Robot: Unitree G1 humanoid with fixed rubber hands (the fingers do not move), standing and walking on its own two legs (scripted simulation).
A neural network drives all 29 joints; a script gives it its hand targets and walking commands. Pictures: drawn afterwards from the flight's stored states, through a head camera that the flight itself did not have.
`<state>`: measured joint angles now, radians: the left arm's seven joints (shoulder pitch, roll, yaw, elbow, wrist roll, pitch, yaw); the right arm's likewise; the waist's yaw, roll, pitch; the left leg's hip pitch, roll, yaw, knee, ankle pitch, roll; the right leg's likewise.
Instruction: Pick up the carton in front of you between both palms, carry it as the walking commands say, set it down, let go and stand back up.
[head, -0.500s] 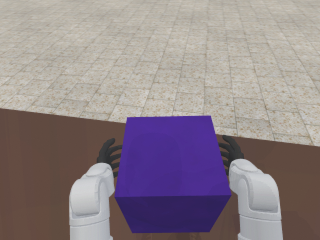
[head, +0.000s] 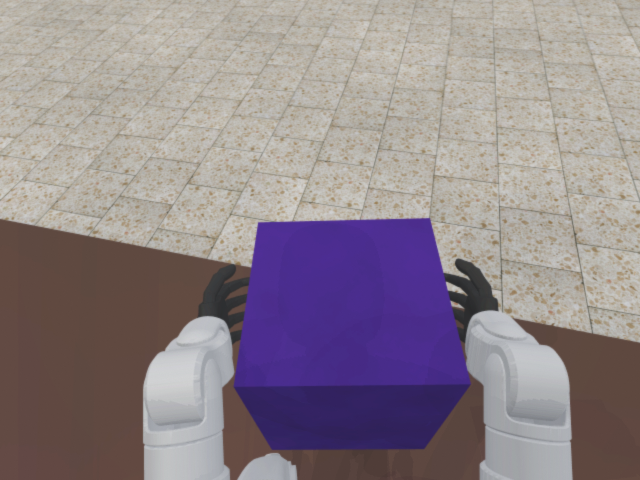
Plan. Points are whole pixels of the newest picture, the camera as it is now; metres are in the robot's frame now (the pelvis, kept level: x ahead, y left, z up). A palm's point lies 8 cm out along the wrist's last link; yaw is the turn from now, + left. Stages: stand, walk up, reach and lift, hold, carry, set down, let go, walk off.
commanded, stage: carry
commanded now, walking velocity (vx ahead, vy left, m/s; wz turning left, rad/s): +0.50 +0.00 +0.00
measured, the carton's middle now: (345, 341) +0.28 +0.01 -0.01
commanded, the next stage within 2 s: none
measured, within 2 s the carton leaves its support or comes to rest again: neither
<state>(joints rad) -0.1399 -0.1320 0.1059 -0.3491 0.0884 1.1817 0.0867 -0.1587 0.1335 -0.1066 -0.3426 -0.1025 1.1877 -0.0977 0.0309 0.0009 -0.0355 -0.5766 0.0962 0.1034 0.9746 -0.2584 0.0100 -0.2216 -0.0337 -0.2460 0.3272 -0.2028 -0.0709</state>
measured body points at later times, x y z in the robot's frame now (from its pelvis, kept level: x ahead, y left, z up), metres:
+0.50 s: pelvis +0.34 +0.04 +0.00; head +0.36 +0.05 +0.44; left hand +0.65 +0.17 +0.08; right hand +0.63 -0.14 +0.08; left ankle +0.32 +0.10 -0.75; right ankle +0.36 -0.10 -0.67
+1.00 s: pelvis +0.65 -0.03 -0.01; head +0.76 -0.04 +0.42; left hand +1.04 +0.13 +0.06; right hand +1.05 -0.18 +0.06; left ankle +0.69 +0.13 -0.68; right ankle +0.64 -0.08 -0.75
